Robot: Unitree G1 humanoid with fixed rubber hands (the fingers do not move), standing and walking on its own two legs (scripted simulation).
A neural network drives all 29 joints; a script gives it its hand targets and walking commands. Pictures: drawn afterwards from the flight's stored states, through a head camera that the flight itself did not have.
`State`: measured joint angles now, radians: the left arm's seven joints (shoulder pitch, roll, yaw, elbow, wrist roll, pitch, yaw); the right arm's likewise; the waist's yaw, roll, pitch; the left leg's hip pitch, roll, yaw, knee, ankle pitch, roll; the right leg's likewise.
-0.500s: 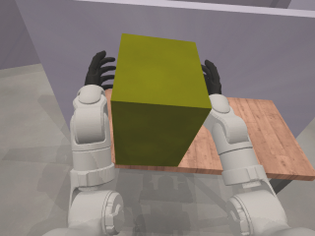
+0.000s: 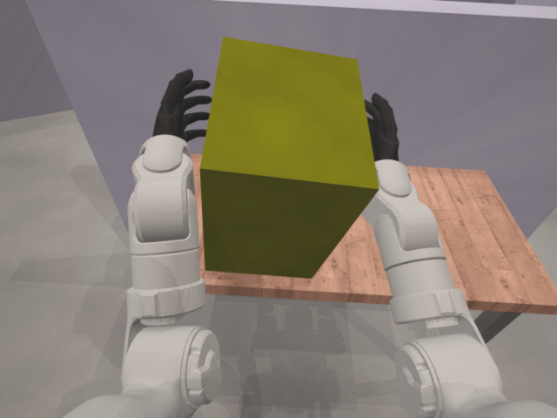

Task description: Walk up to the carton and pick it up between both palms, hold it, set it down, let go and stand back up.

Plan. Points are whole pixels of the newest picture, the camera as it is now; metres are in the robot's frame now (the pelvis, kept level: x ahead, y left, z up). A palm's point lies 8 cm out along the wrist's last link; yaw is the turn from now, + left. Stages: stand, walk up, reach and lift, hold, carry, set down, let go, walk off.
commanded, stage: set down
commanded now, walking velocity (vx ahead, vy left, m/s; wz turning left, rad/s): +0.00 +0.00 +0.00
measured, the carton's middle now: (273, 175) +0.38 +0.01 +0.17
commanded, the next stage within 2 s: none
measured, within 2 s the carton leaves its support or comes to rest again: neither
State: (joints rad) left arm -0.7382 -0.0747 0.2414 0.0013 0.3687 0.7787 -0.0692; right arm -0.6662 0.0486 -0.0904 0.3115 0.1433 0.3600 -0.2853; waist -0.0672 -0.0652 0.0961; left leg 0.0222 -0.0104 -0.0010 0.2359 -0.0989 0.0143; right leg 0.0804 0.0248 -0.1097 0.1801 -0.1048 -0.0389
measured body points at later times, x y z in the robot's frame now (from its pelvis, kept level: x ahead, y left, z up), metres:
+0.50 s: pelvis +0.03 +0.00 +0.00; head +0.02 +0.03 +0.45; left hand +0.41 +0.13 +0.17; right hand +0.39 -0.14 +0.14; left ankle +0.03 +0.11 -0.75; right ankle +0.01 -0.09 -0.75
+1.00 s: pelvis +0.03 +0.00 +0.00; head +0.03 +0.03 +0.45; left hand +0.42 +0.12 +0.15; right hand +0.41 -0.14 +0.13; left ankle +0.03 +0.11 -0.75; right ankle +0.01 -0.09 -0.75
